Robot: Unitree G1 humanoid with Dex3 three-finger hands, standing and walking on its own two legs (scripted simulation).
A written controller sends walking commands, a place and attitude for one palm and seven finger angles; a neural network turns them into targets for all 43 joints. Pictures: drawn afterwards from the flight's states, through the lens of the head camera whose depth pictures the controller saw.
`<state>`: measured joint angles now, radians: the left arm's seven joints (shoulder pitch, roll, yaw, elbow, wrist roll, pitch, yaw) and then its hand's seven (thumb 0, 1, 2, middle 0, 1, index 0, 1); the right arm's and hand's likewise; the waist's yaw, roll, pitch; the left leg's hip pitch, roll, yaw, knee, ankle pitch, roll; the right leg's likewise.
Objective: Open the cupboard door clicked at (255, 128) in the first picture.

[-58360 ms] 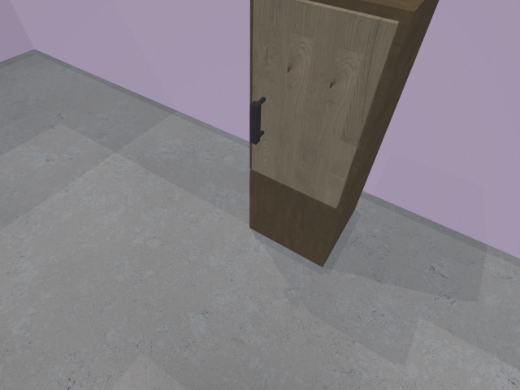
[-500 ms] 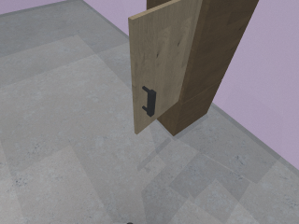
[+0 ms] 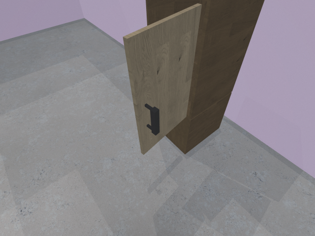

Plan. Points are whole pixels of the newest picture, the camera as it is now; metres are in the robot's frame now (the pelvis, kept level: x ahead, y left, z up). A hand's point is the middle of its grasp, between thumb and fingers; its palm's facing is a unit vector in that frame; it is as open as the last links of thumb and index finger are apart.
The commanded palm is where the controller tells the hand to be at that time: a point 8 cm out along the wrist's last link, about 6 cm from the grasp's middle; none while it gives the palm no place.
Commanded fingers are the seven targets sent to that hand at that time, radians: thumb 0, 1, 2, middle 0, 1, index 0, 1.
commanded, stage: let the arm hang, fingers relaxed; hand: left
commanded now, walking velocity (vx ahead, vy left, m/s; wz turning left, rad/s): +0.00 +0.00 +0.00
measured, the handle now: (151, 119) +0.56 +0.06 -0.10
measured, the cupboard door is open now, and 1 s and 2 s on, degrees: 98 98 98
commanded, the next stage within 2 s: look to check the result in 0.16 s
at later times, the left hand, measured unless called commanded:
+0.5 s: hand out of the picture +0.02 +0.19 -0.17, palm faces +0.02 -0.97 -0.25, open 7.3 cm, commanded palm none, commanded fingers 0.00 0.90 0.90 -0.20 -0.30 -0.20 -0.30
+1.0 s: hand out of the picture +0.04 +0.18 -0.17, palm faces +0.02 -0.97 -0.24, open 7.3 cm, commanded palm none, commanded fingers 0.00 0.90 0.90 -0.20 -0.30 -0.20 -0.30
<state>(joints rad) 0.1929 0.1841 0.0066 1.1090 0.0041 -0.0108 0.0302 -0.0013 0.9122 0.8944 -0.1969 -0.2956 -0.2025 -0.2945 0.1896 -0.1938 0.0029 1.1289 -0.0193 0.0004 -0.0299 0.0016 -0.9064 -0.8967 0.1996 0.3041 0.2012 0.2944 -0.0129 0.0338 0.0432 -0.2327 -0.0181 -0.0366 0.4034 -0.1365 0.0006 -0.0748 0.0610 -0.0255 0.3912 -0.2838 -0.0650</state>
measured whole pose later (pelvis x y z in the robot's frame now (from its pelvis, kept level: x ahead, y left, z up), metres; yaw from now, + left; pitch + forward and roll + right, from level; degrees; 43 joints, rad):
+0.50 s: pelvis +0.02 -0.01 +0.00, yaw -1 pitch -2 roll +0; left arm 0.25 0.19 0.01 1.14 0.00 0.00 0.03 0.00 0.91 0.89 -0.20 -0.30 -0.20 -0.29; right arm 0.22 -0.20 0.00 1.14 -0.02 0.00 -0.04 0.00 -0.91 -0.90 0.20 0.30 0.20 0.29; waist -0.01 0.02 0.07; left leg -0.20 -0.01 -0.03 0.40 -0.16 -0.01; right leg -0.03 0.07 -0.02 0.35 -0.29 -0.07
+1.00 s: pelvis +0.02 -0.01 +0.00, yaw +0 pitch -2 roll +0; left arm 0.23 0.19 0.01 1.12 0.00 -0.01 0.03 0.00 0.91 0.89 -0.20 -0.30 -0.20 -0.29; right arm 0.20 -0.21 0.00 1.14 -0.02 0.00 -0.04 0.00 -0.91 -0.90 0.20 0.30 0.20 0.29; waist -0.01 0.01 0.06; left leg -0.20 -0.01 -0.03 0.39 -0.17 -0.01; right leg -0.02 0.07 -0.02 0.34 -0.29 -0.08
